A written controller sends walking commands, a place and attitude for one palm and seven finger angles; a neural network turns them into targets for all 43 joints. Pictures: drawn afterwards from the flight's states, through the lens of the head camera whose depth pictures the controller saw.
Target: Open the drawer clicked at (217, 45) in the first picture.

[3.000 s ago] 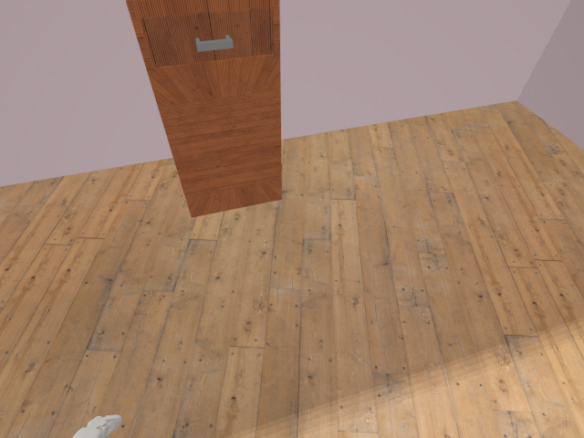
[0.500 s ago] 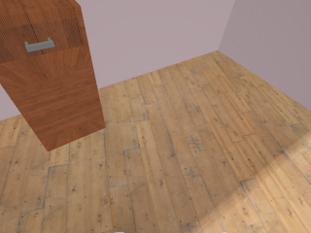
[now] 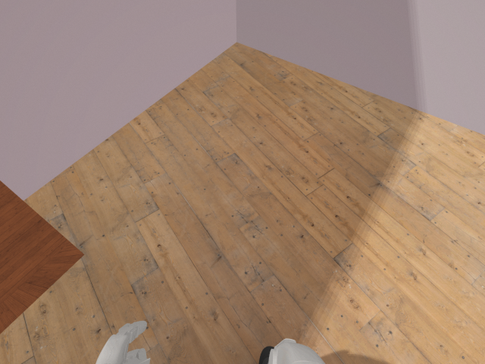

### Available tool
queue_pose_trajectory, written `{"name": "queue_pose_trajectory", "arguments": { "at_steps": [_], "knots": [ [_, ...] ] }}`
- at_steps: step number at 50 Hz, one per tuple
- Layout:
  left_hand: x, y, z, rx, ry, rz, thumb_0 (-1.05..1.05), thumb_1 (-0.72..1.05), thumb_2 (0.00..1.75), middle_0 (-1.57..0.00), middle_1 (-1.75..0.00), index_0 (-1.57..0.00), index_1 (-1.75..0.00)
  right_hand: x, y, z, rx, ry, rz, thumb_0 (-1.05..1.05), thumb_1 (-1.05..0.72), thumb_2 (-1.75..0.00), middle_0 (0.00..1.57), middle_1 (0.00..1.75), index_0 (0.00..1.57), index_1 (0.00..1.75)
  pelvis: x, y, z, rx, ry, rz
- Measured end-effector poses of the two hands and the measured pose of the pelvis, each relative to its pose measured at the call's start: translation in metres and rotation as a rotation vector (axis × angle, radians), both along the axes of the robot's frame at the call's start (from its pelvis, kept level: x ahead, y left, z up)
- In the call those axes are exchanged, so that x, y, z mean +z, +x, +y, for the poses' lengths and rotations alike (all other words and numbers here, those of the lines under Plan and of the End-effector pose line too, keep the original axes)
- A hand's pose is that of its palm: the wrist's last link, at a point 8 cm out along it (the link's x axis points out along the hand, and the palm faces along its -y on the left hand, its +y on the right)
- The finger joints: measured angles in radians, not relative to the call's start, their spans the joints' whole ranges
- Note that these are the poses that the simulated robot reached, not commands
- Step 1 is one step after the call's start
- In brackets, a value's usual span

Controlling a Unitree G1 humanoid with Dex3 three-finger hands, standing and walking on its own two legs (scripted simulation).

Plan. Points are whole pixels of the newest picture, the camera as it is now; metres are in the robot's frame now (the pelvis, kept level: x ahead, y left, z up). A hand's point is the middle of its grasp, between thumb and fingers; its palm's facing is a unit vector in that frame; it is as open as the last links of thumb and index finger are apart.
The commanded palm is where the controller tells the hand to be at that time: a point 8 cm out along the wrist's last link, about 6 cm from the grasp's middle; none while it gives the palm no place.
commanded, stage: turn to face it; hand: left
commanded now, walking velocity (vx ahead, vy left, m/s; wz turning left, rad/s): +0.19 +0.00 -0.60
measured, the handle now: out of the picture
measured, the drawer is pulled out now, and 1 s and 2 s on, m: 0.00 0.00 0.00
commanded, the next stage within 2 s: take the last steps up to it in 1.84 s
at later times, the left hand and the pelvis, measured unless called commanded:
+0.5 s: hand (126, 351) +0.16 +0.23 -0.17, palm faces +0.19 -0.97 -0.16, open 7.3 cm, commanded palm none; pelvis +0.12 +0.04 +0.01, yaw +8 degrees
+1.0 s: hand (124, 338) +0.18 +0.22 -0.12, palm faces +0.39 -0.87 -0.28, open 7.4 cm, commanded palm none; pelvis +0.14 -0.02 +0.02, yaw +24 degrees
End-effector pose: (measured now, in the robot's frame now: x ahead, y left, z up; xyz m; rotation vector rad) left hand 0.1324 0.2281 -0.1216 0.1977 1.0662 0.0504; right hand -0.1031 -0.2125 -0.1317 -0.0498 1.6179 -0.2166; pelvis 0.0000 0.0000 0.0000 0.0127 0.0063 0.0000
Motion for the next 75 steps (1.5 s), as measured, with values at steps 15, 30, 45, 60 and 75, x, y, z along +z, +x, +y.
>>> {"name": "queue_pose_trajectory", "arguments": {
  "at_steps": [15,30,45,60,75],
  "knots": [
    [0.017,0.032,0.012,0.097,0.039,0.079,0.00,0.93,0.90,-0.20,-0.30,-0.20,-0.30,0.017,0.249,-0.011,0.118,-0.045,-0.406,0.00,-0.92,-0.89,0.20,0.30,0.20,0.30,0.024,0.090,0.005,0.019,-0.035,-0.022],
    [-0.007,-0.001,0.065,0.317,-0.016,0.224,0.00,0.92,0.90,-0.20,-0.30,-0.20,-0.30,0.033,0.323,0.034,0.330,-0.080,-0.346,0.00,-0.92,-0.89,0.20,0.30,0.20,0.30,0.023,0.127,0.045,0.177,-0.055,0.003],
    [0.024,0.020,0.057,0.441,0.066,0.086,0.01,0.91,0.90,-0.19,-0.30,-0.19,-0.30,0.024,0.355,-0.003,0.436,-0.042,-0.317,0.00,-0.91,-0.89,0.20,0.30,0.21,0.30,0.026,0.136,0.010,0.351,-0.033,0.016],
    [0.041,-0.046,-0.017,0.635,0.080,0.072,0.01,0.90,0.90,-0.20,-0.30,-0.20,-0.30,0.019,0.432,-0.026,0.653,0.020,-0.362,0.00,-0.91,-0.89,0.20,0.30,0.20,0.30,0.029,0.138,-0.035,0.574,0.039,-0.016],
    [-0.010,-0.208,-0.027,0.921,-0.040,0.318,0.01,0.91,0.90,-0.20,-0.30,-0.20,-0.30,0.036,0.470,0.106,0.982,0.049,-0.501,0.00,-0.91,-0.89,0.20,0.30,0.20,0.30,0.011,0.102,-0.001,0.747,-0.009,-0.005]
  ]
}}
